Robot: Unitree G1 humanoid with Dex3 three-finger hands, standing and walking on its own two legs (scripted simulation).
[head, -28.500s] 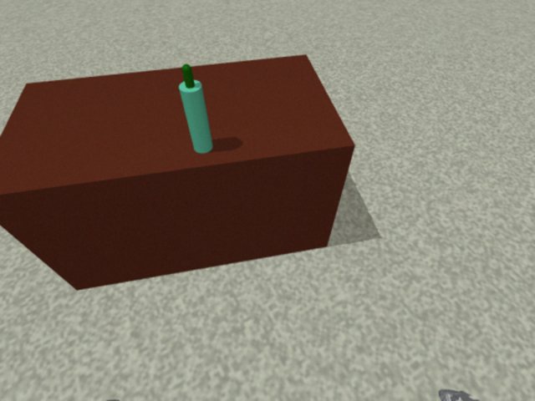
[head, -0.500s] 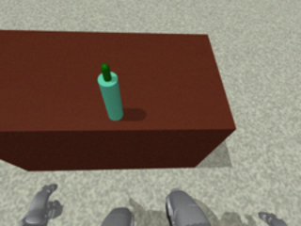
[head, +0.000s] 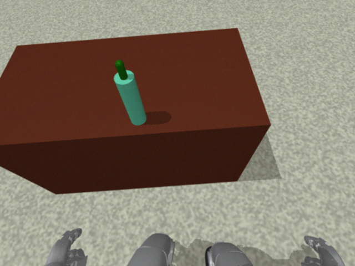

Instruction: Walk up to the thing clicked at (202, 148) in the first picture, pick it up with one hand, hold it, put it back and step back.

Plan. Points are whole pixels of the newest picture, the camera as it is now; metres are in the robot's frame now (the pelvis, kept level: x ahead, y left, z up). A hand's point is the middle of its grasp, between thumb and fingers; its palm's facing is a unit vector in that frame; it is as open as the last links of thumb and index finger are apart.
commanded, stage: step back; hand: left
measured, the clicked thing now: (130, 94) +0.56 +0.17 -0.03
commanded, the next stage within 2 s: none
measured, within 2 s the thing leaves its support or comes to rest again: neither
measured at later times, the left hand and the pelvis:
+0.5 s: hand out of the picture -0.08 +0.26 -0.16, palm faces -0.05 -0.92 -0.38, open 7.4 cm; pelvis -0.15 -0.01 -0.01, yaw -3 degrees
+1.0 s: hand out of the picture -0.17 +0.23 -0.15, palm faces +0.04 -0.92 -0.39, open 7.4 cm; pelvis -0.30 -0.04 -0.01, yaw +3 degrees
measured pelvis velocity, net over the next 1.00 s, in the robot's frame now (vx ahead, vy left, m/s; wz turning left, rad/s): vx -0.30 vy -0.04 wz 0.05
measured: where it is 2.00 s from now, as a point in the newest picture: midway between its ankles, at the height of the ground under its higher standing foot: outside the picture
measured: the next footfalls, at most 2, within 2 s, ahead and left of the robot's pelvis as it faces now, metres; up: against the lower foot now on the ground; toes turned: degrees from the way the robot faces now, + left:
left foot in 0.12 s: -0.01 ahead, +0.12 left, +0.00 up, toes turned +0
right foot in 0.54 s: -0.16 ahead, -0.15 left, +0.00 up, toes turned +0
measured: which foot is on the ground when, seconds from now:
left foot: up 0.00-0.10, down 0.12-0.56, up 0.58-0.86, down 0.88-1.00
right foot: down 0.00-0.14, up 0.16-0.52, down 0.54-0.90, up 0.92-1.00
